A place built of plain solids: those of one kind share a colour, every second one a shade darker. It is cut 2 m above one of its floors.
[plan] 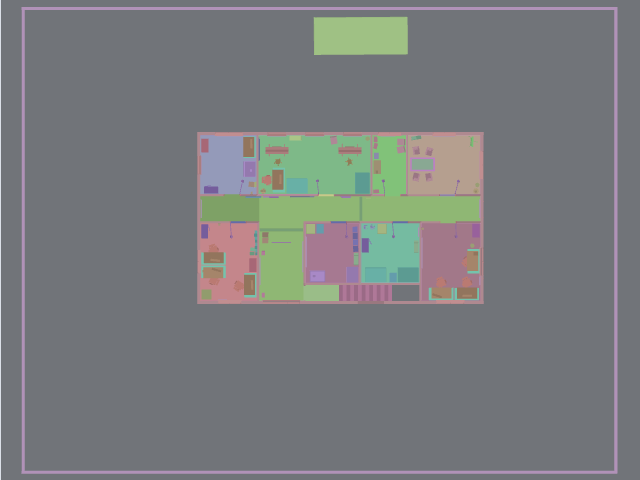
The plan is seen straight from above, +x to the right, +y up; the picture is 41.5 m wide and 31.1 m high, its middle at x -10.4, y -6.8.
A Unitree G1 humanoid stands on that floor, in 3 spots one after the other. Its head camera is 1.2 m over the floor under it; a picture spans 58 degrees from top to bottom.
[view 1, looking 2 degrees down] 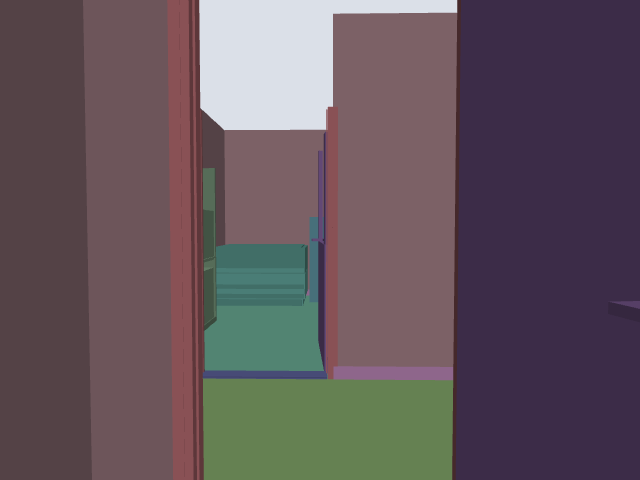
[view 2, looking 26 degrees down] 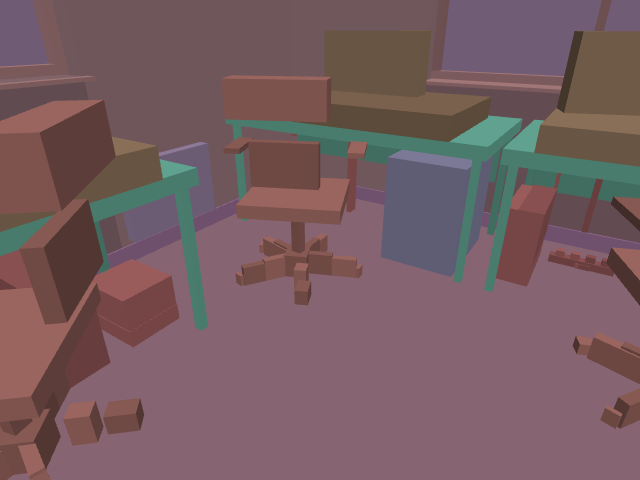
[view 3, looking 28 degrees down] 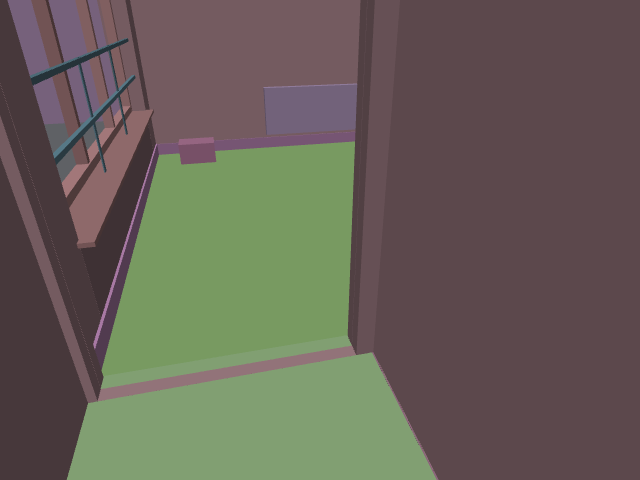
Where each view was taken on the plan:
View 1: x -5.70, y -2.25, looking -89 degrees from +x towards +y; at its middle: door_leaf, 4.34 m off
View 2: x -2.10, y -7.90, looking -57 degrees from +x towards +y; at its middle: task_chair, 2.50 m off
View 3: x -10.12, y -10.23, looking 166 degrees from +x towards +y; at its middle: raised_floor_gallery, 2.56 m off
